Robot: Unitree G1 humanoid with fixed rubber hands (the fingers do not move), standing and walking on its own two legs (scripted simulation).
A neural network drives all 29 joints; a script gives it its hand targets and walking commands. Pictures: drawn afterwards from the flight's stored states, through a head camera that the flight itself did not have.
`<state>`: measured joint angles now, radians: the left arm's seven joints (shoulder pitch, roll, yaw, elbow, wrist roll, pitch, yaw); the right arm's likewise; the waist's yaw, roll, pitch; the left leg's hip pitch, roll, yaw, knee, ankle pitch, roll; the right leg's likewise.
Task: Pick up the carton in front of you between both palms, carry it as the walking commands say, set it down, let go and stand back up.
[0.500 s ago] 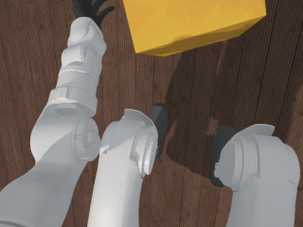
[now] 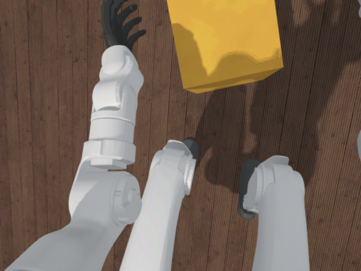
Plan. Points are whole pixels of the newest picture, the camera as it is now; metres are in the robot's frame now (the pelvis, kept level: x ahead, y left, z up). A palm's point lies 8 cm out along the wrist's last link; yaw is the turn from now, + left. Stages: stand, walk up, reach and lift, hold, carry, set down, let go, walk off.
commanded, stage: set down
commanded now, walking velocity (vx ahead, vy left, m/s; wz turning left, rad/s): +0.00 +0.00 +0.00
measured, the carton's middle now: (223, 45) +0.55 +0.02 -0.36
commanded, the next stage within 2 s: let go in 0.48 s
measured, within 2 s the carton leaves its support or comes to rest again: neither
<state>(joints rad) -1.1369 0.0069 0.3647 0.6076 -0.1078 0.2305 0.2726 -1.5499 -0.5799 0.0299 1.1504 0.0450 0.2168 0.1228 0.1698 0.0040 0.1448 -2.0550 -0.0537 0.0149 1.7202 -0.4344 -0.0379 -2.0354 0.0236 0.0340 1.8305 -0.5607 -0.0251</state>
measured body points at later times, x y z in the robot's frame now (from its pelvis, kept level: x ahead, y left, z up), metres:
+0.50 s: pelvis +0.02 -0.02 +0.13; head +0.35 -0.04 +0.44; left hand +0.49 +0.20 +0.03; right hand +0.62 -0.19 +0.03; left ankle +0.13 +0.12 -0.45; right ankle +0.08 -0.11 -0.45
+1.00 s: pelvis +0.08 +0.01 +0.24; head +0.28 -0.02 +0.64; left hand +0.40 +0.22 +0.14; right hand +0.45 -0.21 +0.13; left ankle +0.13 +0.12 -0.45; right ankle +0.08 -0.11 -0.45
